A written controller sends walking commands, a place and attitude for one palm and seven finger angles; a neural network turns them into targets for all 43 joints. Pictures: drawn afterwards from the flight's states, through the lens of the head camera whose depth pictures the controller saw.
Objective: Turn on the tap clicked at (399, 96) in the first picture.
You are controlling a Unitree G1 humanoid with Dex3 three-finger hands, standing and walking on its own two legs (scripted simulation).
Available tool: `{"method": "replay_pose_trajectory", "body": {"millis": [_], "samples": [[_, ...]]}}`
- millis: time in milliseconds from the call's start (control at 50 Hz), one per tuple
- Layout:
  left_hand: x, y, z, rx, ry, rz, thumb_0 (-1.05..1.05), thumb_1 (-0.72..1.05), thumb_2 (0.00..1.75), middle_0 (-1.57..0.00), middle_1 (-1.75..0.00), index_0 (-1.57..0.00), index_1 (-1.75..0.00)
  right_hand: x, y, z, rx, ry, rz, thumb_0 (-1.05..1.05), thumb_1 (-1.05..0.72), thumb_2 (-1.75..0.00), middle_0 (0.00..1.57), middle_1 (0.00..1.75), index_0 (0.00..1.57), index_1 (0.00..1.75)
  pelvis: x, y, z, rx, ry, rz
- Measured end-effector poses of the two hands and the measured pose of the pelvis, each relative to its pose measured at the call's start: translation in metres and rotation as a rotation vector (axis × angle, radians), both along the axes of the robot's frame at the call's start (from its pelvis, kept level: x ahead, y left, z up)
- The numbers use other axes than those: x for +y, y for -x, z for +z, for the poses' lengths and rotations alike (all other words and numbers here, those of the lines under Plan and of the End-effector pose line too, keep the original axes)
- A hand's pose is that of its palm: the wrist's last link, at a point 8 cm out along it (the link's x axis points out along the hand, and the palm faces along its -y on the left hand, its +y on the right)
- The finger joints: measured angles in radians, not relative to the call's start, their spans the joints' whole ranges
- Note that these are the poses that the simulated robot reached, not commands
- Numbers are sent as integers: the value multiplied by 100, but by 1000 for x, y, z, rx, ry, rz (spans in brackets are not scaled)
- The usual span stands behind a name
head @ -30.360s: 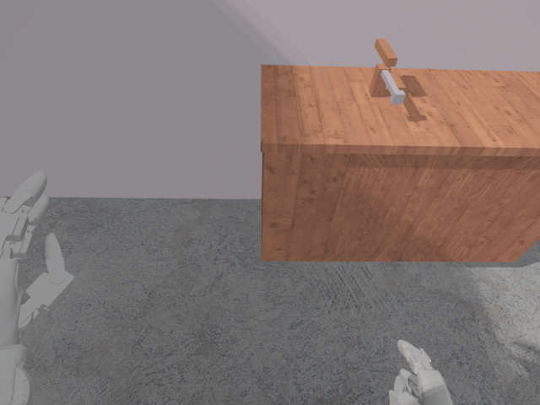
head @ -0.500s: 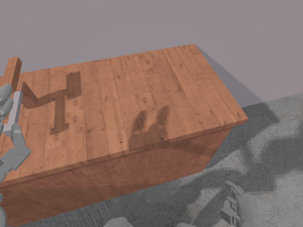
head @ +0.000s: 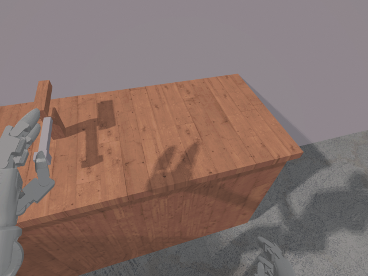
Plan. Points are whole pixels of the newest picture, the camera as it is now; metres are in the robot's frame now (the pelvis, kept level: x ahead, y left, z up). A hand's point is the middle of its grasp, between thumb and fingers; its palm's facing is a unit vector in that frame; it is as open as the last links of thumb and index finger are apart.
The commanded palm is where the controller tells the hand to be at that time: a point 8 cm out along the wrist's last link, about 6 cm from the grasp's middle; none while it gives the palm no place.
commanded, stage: come to a stop and stand still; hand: left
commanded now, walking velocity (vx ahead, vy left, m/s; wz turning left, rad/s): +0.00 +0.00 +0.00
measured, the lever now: (42, 158) +0.36 +0.36 +0.03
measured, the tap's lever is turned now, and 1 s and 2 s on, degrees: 0 0 0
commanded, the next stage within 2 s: look again from close up in 0.88 s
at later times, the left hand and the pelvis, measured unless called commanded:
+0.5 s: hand (55, 154) +0.27 +0.24 +0.17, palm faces +0.40 -0.84 -0.36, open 7.4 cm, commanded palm +0.20 +0.27 +0.18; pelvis +0.05 -0.01 +0.01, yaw +1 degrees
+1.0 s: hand (52, 153) +0.27 +0.24 +0.18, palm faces +0.41 -0.84 -0.35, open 7.4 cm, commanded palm +0.21 +0.28 +0.18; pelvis +0.06 -0.01 +0.01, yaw +2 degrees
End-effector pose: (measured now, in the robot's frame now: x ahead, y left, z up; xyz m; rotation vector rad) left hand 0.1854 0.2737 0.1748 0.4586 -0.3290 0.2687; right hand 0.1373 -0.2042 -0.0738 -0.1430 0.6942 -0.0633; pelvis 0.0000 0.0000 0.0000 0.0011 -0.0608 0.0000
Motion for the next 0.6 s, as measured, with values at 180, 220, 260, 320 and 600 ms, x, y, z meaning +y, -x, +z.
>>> {"method": "replay_pose_trajectory", "body": {"millis": [180,220,260,320,600], "samples": [[35,14,18,-123,2,168,1,89,90,-21,-31,-21,-31,-2,-9,-3,43,43,78,1,-90,-90,20,30,20,30,-1,-8,0,-6,14,25],[28,12,17,-134,30,161,1,89,90,-21,-31,-21,-30,-5,-18,-1,30,51,89,1,-90,-90,20,30,20,30,0,-12,0,-4,15,27],[20,6,12,-119,51,144,1,89,90,-20,-31,-21,-30,-7,-29,1,13,55,90,1,-90,-90,20,30,20,30,-1,-17,1,2,17,24],[12,-8,3,-71,65,120,1,89,90,-20,-31,-21,-30,-10,-45,8,-14,62,81,1,-90,-90,20,30,20,30,-3,-25,3,17,20,22],[8,-52,11,-10,3,60,1,89,90,-21,-31,-21,-31,-23,-99,21,-18,98,41,1,-90,-90,20,30,20,30,-8,-61,8,65,27,23]]}}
